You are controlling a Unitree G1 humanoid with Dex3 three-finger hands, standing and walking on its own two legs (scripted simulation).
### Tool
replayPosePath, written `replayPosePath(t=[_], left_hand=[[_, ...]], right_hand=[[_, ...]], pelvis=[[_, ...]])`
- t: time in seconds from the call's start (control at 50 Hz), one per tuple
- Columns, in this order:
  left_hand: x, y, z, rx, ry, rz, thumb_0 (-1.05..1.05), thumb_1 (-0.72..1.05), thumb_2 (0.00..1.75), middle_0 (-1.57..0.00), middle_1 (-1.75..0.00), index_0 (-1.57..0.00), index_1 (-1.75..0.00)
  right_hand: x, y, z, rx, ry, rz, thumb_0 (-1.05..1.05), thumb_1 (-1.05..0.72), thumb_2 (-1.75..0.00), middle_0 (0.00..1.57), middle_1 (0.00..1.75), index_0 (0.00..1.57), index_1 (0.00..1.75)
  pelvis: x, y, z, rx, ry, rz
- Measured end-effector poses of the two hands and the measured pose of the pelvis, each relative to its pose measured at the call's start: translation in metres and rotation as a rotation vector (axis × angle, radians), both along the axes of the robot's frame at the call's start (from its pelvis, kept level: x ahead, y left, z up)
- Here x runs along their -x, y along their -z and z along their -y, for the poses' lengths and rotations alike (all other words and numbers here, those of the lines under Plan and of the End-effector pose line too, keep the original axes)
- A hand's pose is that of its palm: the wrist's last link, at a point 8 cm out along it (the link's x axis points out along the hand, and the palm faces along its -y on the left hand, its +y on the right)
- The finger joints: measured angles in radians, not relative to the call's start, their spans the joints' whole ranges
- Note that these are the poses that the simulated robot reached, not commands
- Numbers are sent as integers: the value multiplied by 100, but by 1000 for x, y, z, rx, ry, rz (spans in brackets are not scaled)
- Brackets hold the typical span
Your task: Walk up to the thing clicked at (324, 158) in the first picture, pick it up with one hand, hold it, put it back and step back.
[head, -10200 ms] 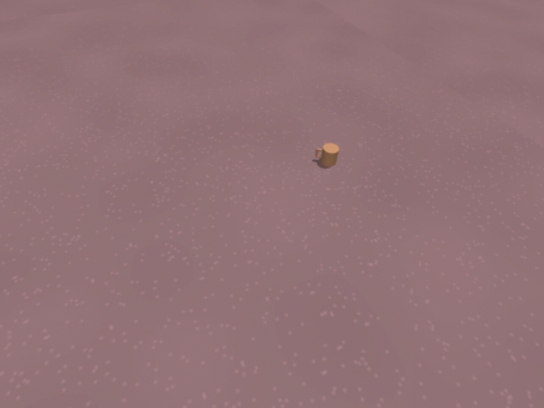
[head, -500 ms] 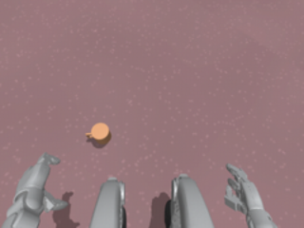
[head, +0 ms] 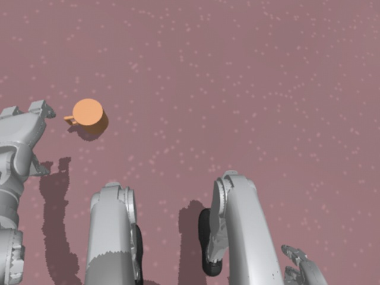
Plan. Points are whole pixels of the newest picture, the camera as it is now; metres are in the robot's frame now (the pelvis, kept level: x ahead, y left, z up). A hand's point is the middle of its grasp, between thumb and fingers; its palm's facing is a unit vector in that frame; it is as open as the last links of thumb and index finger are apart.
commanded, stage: rise first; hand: left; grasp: from above
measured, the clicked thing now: (86, 118) +0.56 +0.26 -0.37
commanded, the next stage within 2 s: none
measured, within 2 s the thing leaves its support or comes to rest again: neither
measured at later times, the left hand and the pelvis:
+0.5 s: hand (51, 131) +0.46 +0.30 -0.21, palm faces -0.48 -0.03 -0.88, open 14.0 cm; pelvis +0.00 +0.01 -0.05, yaw -2 degrees
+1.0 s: hand (59, 126) +0.49 +0.29 -0.24, palm faces -0.48 -0.04 -0.88, open 13.9 cm; pelvis +0.01 +0.01 -0.07, yaw -3 degrees
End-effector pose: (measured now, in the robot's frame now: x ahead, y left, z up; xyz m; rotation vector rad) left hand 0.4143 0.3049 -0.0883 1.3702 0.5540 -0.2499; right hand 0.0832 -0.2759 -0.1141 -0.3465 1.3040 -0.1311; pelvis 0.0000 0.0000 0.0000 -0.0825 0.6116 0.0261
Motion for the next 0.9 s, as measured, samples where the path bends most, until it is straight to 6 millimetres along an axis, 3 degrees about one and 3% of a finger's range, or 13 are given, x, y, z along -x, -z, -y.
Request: replayPosePath(t=[0.28,0.7,0.9], left_hand=[[-39,42,5,-79,120,11,0,-52,103,-9,-101,-8,-101],[-69,85,10,-105,156,22,0,-50,99,-8,-105,-10,-103],[-77,95,13,-105,147,23,0,-50,98,-8,-106,-10,-104]], right_hand=[[36,17,0,40,29,-126,0,-90,-91,21,30,20,30],[45,35,-3,33,-11,-203,0,-91,-91,21,30,20,30],[50,37,-3,31,-15,-225,0,-91,-91,20,30,20,30]], pelvis=[[1,34,-8,27,0,-10],[-4,60,-8,42,8,-23],[-6,64,-8,47,12,-28]])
